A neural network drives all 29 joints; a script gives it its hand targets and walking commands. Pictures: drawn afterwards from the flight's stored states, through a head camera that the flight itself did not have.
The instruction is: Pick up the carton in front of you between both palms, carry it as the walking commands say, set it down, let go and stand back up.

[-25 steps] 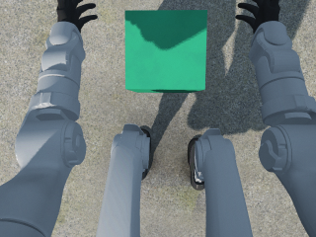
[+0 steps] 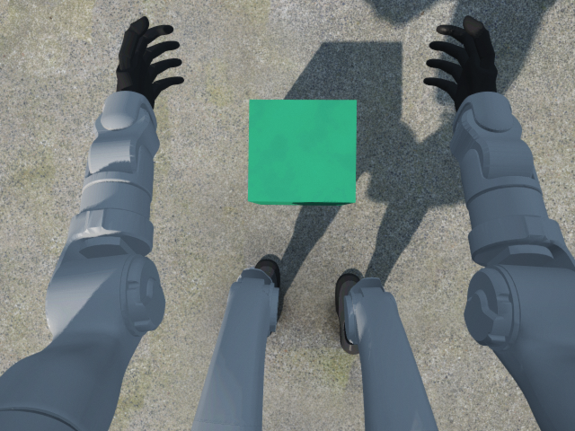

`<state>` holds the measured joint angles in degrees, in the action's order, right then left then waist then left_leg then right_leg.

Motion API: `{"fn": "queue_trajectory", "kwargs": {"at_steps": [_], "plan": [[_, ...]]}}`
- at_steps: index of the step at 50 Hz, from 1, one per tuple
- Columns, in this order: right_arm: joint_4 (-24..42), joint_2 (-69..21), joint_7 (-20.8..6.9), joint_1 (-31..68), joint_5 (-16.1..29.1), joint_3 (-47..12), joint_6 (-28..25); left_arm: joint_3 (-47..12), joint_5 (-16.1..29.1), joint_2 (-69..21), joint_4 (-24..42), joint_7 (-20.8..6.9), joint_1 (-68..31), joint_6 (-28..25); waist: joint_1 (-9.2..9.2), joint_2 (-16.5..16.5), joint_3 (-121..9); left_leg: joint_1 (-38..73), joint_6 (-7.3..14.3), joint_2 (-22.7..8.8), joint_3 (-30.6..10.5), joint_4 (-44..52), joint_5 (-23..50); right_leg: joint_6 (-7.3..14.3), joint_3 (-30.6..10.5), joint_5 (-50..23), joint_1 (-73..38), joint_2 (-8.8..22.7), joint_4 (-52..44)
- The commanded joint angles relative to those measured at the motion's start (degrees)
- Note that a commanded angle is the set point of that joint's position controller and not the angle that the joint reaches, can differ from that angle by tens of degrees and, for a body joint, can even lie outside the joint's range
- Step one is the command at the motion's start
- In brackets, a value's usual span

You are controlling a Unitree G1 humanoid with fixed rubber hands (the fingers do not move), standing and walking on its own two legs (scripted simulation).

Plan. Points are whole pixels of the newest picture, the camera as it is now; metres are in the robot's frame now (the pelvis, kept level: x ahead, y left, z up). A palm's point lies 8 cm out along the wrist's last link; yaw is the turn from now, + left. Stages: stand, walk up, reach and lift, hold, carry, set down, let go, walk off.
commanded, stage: let go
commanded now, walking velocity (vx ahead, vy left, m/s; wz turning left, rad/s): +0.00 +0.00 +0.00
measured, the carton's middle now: (301, 160) +0.48 +0.03 -0.49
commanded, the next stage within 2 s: stand in 1.30 s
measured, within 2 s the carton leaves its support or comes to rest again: neither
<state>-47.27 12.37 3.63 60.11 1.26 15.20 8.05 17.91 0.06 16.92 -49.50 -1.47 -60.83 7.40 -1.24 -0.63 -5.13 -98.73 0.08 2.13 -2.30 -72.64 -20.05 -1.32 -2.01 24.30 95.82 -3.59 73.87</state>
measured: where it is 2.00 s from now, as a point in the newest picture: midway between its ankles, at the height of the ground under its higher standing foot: (306, 319)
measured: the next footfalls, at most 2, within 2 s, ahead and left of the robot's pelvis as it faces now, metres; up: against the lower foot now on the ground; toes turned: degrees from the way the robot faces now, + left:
none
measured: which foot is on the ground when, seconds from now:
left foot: down 0.00-1.00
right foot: down 0.00-1.00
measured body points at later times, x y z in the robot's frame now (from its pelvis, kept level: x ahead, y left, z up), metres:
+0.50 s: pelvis +0.06 +0.00 +0.11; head +0.27 +0.02 +0.52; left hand +0.39 +0.25 +0.00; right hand +0.40 -0.20 +0.00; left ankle +0.09 +0.11 -0.58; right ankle +0.06 -0.12 -0.58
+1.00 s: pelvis +0.09 -0.01 +0.16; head +0.12 -0.01 +0.61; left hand +0.26 +0.23 +0.09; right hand +0.27 -0.24 +0.09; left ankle +0.09 +0.11 -0.58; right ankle +0.06 -0.12 -0.58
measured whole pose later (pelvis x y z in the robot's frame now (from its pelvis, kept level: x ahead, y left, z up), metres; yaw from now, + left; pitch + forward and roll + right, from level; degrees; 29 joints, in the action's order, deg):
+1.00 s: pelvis +0.09 -0.01 +0.16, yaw +1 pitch -1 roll +1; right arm -25.1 12.2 -3.8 -13.4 0.0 2.3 3.9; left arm 2.6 0.0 12.4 -24.9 -4.3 13.6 4.2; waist 0.0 -0.8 3.3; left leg -10.0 -0.1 1.5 -2.6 -24.1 -13.3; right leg 1.0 -3.4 16.5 7.6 -1.8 24.9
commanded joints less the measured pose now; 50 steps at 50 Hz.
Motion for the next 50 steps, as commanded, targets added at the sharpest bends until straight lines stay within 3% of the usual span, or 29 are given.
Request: {"fn": "queue_trajectory", "kwargs": {"at_steps": [1,5,10,15,27,39,45,50], "plan": [[5.2,4.7,-0.5,10.4,-1.4,1.1,-1.5,1.4,-1.4,5.9,5.0,-0.3,-10.4,-1.6,-0.67,1.1,-52.7,42.6,-1.6,0.9,2.6,7.9,20.0,-1.6,4.0,-15.2,-23.1,-1.1,-10.5],[6.5,4.3,-0.9,3.4,-4.1,1.4,-1.5,1.6,-4.0,5.3,6.2,-0.9,-3.9,-1.7,-0.48,1.2,-55.4,49.7,-1.6,0.9,2.6,12.1,23.0,-1.7,3.8,-18.2,-29.3,-1.1,-14.8],[12.9,3.7,-1.5,-9.7,-6.3,-0.4,-1.5,-0.8,-6.2,4.0,13.3,-1.4,9.2,-1.5,-0.44,1.7,-55.5,60.5,-1.0,0.6,2.1,17.3,27.4,-1.0,3.5,-21.5,-37.7,-1.0,-20.1],[17.9,2.9,-2.8,-19.7,-4.9,-2.9,-3.2,-3.6,-4.3,2.3,18.9,-1.8,19.5,-3.1,-0.41,2.2,-47.2,67.0,-0.7,0.0,0.8,22.3,29.5,-0.7,2.8,-22.1,-41.9,-0.5,-25.6],[18.4,2.3,-4.7,-48.0,-3.0,-6.1,-8.7,-8.2,-1.3,-0.7,20.5,-1.7,48.7,-8.2,0.37,2.1,-31.2,80.6,-0.8,-1.1,-1.4,32.0,36.2,-0.4,1.1,-26.4,-55.1,0.5,-36.0],[25.1,3.6,-6.2,-68.2,-1.6,-10.2,-10.2,-12.7,0.4,-0.1,27.8,-1.8,69.7,-9.5,0.9,0.1,-10.7,91.0,-1.5,-0.1,0.7,46.5,26.3,-0.2,0.0,-26.7,-79.4,1.6,-49.5],[27.1,4.0,-7.1,-70.7,-1.0,-11.6,-6.9,-13.9,0.4,0.5,29.6,-2.4,71.8,-6.1,1.23,-1.0,2.6,94.3,-1.1,0.5,2.1,50.3,16.3,0.3,0.4,-17.7,-82.2,2.2,-54.3],[28.1,4.4,-7.6,-69.8,-1.5,-11.6,-3.5,-13.6,-0.3,1.1,30.5,-3.0,70.9,-2.4,1.15,-0.9,8.9,97.6,-1.1,0.8,2.7,50.0,12.5,1.0,0.2,-12.0,-81.0,3.0,-55.9]]}}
